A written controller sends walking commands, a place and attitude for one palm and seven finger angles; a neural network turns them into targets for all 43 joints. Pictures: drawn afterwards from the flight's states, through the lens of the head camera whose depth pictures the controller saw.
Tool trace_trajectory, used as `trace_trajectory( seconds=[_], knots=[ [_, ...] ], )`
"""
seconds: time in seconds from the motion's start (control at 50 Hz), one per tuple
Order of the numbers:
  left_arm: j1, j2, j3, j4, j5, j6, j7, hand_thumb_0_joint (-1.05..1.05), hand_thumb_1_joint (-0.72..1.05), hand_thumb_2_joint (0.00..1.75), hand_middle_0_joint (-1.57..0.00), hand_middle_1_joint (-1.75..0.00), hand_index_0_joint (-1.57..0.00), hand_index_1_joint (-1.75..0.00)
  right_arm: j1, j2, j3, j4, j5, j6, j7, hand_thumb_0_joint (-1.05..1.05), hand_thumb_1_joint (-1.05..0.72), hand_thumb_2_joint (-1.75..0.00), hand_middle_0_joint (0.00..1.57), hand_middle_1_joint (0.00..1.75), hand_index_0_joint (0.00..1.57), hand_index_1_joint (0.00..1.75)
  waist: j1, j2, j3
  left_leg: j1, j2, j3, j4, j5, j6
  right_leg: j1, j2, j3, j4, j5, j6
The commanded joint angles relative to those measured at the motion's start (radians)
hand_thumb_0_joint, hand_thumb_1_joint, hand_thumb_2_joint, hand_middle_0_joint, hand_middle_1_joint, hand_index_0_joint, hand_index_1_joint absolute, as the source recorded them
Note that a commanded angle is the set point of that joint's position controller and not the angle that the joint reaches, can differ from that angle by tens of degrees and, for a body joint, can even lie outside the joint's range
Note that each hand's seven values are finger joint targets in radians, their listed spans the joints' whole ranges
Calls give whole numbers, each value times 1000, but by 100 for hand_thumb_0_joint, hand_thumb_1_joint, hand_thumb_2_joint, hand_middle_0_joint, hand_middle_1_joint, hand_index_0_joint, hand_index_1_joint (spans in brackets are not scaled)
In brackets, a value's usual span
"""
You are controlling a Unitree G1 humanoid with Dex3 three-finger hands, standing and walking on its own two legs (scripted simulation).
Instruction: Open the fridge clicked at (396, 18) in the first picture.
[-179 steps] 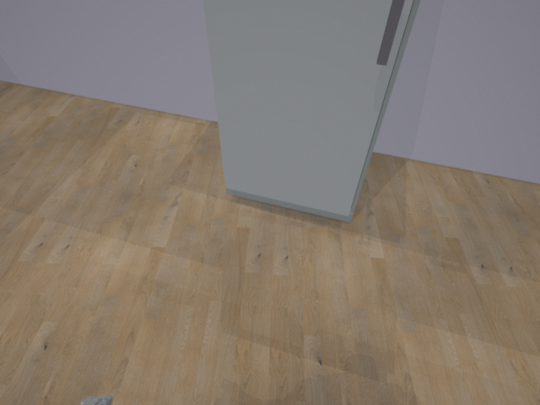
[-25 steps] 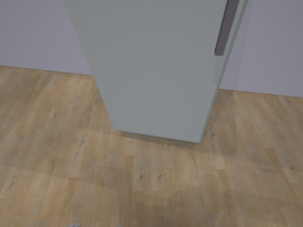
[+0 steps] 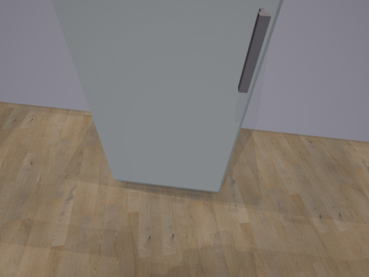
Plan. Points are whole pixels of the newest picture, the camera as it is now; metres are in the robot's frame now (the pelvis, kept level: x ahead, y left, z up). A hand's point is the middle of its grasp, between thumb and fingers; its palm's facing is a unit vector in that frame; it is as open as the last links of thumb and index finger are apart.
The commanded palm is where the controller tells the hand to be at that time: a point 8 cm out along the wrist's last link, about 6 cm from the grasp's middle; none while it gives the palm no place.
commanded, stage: take the last steps up to it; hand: right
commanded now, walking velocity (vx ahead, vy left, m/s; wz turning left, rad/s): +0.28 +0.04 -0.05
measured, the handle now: (251, 53) +0.67 -0.14 +0.18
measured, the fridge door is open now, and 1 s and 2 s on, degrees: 0 0 0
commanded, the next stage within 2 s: come to a stop and stand still in 0.50 s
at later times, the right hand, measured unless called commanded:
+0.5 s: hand out of the picture +0.05 -0.21 -0.17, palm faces +0.05 +0.99 -0.12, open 7.4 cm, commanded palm none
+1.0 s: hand (259, 238) +0.28 -0.20 -0.17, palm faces +0.04 +0.98 -0.18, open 7.3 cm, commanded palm none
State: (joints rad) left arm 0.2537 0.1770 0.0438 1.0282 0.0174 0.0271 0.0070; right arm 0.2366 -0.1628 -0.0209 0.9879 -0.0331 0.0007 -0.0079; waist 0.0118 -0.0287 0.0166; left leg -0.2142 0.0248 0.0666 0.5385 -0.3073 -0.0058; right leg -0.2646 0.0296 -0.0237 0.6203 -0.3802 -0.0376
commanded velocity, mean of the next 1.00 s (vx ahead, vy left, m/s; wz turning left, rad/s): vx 0.04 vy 0.01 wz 0.01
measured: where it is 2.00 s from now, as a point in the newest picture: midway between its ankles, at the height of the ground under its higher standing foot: outside the picture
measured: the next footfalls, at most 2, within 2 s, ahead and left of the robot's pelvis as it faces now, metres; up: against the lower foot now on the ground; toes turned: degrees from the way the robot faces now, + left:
right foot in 0.34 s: +0.16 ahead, -0.15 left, +0.00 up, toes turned -10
left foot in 0.74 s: +0.29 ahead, +0.11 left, +0.00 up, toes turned +7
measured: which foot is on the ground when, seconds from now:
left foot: down 0.00-0.36, up 0.38-0.72, down 0.74-1.00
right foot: up 0.00-0.32, down 0.34-0.78, up 0.80-1.00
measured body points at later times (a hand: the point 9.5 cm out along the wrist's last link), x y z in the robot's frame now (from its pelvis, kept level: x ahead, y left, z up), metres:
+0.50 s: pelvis +0.11 -0.05 +0.01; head +0.13 -0.07 +0.46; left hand +0.15 +0.19 -0.14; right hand +0.05 -0.26 -0.16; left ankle +0.07 +0.08 -0.66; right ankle +0.12 -0.14 -0.73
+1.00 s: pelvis +0.17 -0.03 +0.00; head +0.21 -0.04 +0.45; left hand +0.20 +0.20 -0.16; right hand +0.27 -0.25 -0.15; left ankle +0.25 +0.11 -0.73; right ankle +0.14 -0.13 -0.70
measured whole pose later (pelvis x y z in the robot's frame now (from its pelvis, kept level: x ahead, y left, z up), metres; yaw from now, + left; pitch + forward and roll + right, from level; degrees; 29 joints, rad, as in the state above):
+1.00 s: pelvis +0.17 -0.03 +0.00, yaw -2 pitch -1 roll +1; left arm 0.23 0.17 0.07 1.05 0.01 0.05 0.02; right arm 0.09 -0.13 -0.03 0.98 -0.04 0.02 -0.04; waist 0.02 -0.01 0.10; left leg -0.34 0.09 0.12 0.53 -0.17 -0.02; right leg -0.33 -0.02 -0.05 0.84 -0.49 0.03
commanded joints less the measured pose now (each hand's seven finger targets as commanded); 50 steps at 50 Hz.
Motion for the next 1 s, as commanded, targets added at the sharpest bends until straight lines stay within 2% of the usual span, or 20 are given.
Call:
trace_trajectory(
  seconds=[0.0, 0.04, 0.08, 0.22, 0.28, 0.3, 0.32, 0.34, 0.36, 0.4, 0.46, 0.6, 0.66, 0.68, 0.7, 0.72, 0.78, 0.8, 0.88, 0.98],
  knots=[
    [-85, 105, 30, -92, 10, -25, -16, 0, 90, 90, -20, -30, -20, -30, 187, -167, -48, 17, 8, -34, -22, 0, -90, -90, 20, 30, 20, 30, -64, 260, 153, 60, 357, -485, -476, -437, 159, -393, -74, 44, 377, -74, 10],
    [-38, 78, 31, -51, 13, -28, -24, 0, 90, 90, -20, -30, -20, -30, 144, -108, -35, 14, 9, -50, -18, 0, -90, -90, 20, 30, 20, 30, -23, 132, 134, 64, 274, -279, -408, -179, 132, -360, -104, 25, 425, 46, 27],
    [-24, 52, 26, -40, 12, -30, -26, 0, 90, 90, -20, -30, -20, -30, 168, -91, -28, 28, 10, -62, -18, 0, -90, -90, 20, 30, 20, 30, -21, 129, 109, 75, 246, -188, -380, 1, 133, -331, -116, -2, 403, 88, 41],
    [-81, 6, 12, -50, 1, -50, -30, 0, 90, 90, -20, -30, -20, -30, 231, -119, -36, 102, 1, -60, -16, 0, -90, -90, 20, 30, 20, 30, -38, 191, 92, 67, 237, -116, -315, 155, 149, -183, -109, -82, 95, 54, 37],
    [38, 23, 10, 6, 4, -70, -16, 0, 90, 90, -20, -30, -20, -30, 223, -105, -38, 125, 13, -49, -15, 0, -90, -90, 20, 30, 20, 30, 14, 136, 47, -1, 169, -51, -162, 176, 100, 82, -68, -136, -122, 172, 33],
    [139, 72, 21, 40, 6, -78, -7, 0, 90, 90, -20, -30, -20, -30, 234, -75, -31, 126, 15, -47, -12, 0, -90, -90, 20, 30, 20, 30, 49, 13, -16, -68, 127, -23, 17, 191, 71, 255, -114, -71, -179, 186, 19],
    [246, 171, 43, 63, 15, -86, 6, 0, 90, 90, -20, -30, -20, -30, 258, -26, -25, 109, 22, -45, -6, 0, -90, -90, 20, 30, 20, 30, 78, -199, -97, -253, 36, 58, 252, -36, 21, 423, -355, 225, -232, 236, -66],
    [312, 225, 50, 73, 12, -74, 11, 0, 90, 90, -20, -30, -20, -30, 211, -28, -23, 78, 15, -46, -7, 0, -90, -90, 20, 30, 20, 30, 99, -260, -105, -334, -13, 53, 455, -307, 13, 403, -493, 393, -350, 204, -146],
    [282, 207, 47, 81, 12, -71, 21, 0, 90, 90, -20, -30, -20, -30, 147, -37, -26, 71, 9, -34, -11, 0, -90, -90, 20, 30, 20, 30, 103, -227, -46, -373, 23, -17, 585, -289, 22, 308, -500, 402, -395, 125, -157],
    [145, 112, 26, 46, 8, -75, 24, 0, 90, 90, -20, -30, -20, -30, 99, -37, -32, 80, 5, -30, 6, 0, -90, -90, 20, 30, 20, 30, 49, -78, 97, -384, 93, -45, 618, -146, 18, 118, -439, 278, -427, 109, -142],
    [87, 78, 10, 32, 7, -87, 28, 0, 90, 90, -20, -30, -20, -30, 158, 5, -31, 101, 5, -10, 14, 0, -90, -90, 20, 30, 20, 30, -5, -89, 70, -272, 98, -24, 507, -39, -5, 44, -346, 77, -431, 231, -100],
    [110, 82, 20, 45, 12, -76, 24, 0, 90, 90, -20, -30, -20, -30, 14, -6, -29, 31, 9, -5, 10, 0, -90, -90, 20, 30, 20, 30, 7, -95, 99, -208, 80, 16, 179, 13, -22, 61, -337, 20, -384, 384, -114],
    [75, 81, 15, 52, 9, -62, 28, 0, 90, 90, -20, -30, -20, -30, 81, -15, -28, 57, 13, -11, -3, 0, -90, -90, 20, 30, 20, 30, -43, -61, 40, -12, 42, 46, -60, 201, -26, 66, -264, -44, -226, 478, -45],
    [98, 55, 12, 62, 1, -62, 26, 0, 90, 90, -20, -30, -20, -30, 109, -62, -33, 68, 12, -21, -11, 0, -90, -90, 20, 30, 20, 30, -49, 8, 8, 85, 75, 4, -135, 335, -23, 41, -221, -61, -164, 406, -2],
    [133, 15, 3, 65, -8, -60, 21, 0, 90, 90, -20, -30, -20, -30, 114, -125, -37, 68, 11, -31, -22, 0, -90, -90, 20, 30, 20, 30, -38, 119, -36, 202, 199, -136, -113, 611, 19, -59, -171, -72, -116, 218, 39],
    [160, -8, 0, 68, -15, -49, 15, 0, 90, 90, -20, -30, -20, -30, 93, -164, -38, 65, 16, -28, -25, 0, -90, -90, 20, 30, 20, 30, -18, 155, -37, 195, 303, -162, -106, 767, 76, -69, -117, -86, -106, -6, 59],
    [142, 17, 17, 59, -13, -10, 28, 0, 90, 90, -20, -30, -20, -30, 58, -177, -46, 50, 15, -22, -37, 0, -90, -90, 20, 30, 20, 30, -37, 330, -85, 144, 344, -197, -127, 975, 174, -49, -93, -62, 149, -196, 71],
    [134, 17, 21, 58, -15, -5, 30, 0, 90, 90, -20, -30, -20, -30, 37, -167, -47, 46, 13, -15, -43, 0, -90, -90, 20, 30, 20, 30, -35, 283, -76, 154, 351, -186, -116, 1000, 197, -76, -91, -36, 210, -200, 68],
    [79, 13, 28, 18, -11, 15, 22, 0, 90, 90, -20, -30, -20, -30, -34, -182, -67, -9, 0, 8, -49, 0, -90, -90, 20, 30, 20, 30, -36, 178, -70, 59, 346, -161, -146, 766, 202, -101, -63, 4, 334, -159, 72],
    [148, 10, 23, -4, -7, 0, 13, 0, 90, 90, -20, -30, -20, -30, -97, -174, -74, -48, 0, 22, -44, 0, -90, -90, 20, 30, 20, 30, 15, 197, -93, -57, 279, -125, -123, 357, 132, 46, -65, -35, -4, 33, 69]
  ],
)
